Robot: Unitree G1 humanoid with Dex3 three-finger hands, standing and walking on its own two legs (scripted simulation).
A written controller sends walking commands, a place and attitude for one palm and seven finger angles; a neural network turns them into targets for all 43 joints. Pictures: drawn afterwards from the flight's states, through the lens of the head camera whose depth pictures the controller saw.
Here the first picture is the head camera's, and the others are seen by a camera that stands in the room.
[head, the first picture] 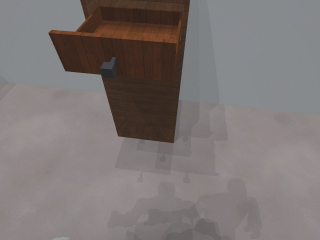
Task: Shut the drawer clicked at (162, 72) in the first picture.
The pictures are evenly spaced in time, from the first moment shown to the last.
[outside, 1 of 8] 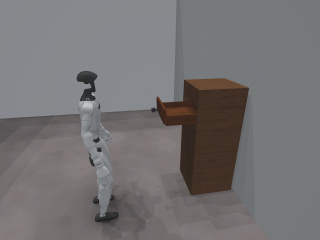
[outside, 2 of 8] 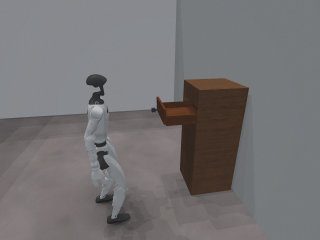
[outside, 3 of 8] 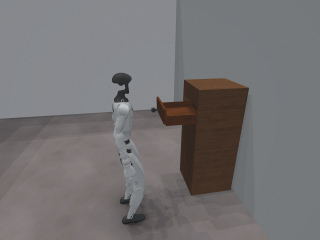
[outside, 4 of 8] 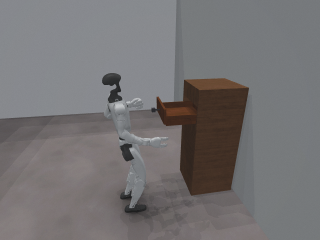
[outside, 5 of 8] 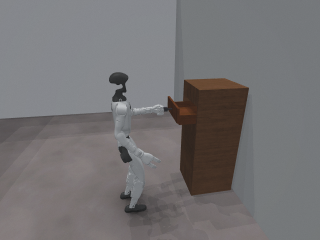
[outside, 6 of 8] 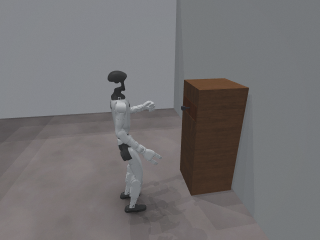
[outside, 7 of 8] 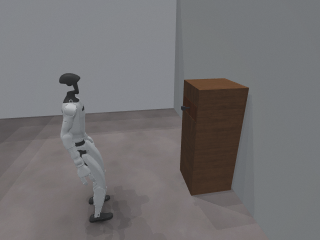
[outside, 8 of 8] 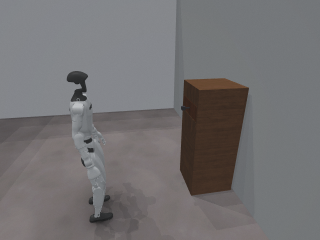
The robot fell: no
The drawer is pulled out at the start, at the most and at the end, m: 0.29 0.29 0.00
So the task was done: yes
